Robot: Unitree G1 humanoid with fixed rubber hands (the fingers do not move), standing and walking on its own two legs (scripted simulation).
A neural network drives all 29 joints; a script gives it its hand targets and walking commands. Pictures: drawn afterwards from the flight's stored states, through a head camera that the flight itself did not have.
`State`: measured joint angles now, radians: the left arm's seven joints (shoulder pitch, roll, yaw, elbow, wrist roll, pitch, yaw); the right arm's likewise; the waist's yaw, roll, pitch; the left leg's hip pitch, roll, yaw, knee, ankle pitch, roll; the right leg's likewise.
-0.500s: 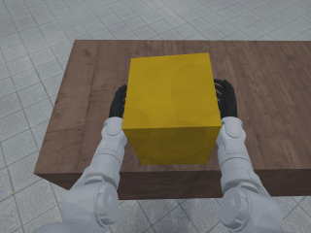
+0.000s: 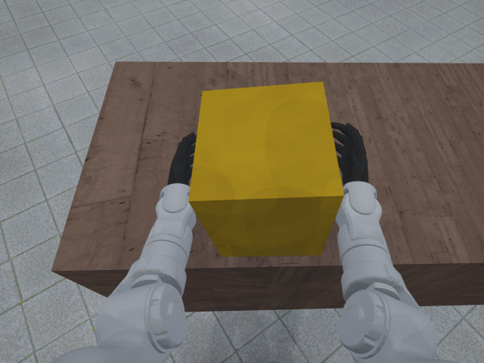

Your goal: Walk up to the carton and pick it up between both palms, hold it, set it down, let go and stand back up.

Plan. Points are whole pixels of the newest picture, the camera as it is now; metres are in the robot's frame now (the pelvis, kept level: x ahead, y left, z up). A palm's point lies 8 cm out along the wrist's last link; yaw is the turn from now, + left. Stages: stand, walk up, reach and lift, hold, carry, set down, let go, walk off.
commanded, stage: set down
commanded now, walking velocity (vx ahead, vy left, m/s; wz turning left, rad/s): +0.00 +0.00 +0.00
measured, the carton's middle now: (266, 179) +0.42 -0.03 +0.00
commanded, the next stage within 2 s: none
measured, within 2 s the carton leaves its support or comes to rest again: rests again in 0.54 s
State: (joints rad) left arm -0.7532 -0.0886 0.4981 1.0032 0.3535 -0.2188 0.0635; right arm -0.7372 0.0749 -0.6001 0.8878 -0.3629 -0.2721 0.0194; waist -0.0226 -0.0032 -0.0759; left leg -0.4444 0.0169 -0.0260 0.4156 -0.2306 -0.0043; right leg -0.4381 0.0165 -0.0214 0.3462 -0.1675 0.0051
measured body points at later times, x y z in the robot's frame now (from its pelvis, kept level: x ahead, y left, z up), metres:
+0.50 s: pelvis +0.00 +0.00 +0.00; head +0.09 +0.01 +0.44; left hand +0.42 +0.14 +0.00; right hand +0.42 -0.17 +0.03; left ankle -0.03 +0.12 -0.74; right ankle -0.02 -0.12 -0.74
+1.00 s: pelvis +0.00 -0.01 -0.01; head +0.14 -0.01 +0.42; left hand +0.43 +0.14 -0.03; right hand +0.43 -0.16 +0.00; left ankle -0.03 +0.12 -0.74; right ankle -0.02 -0.12 -0.74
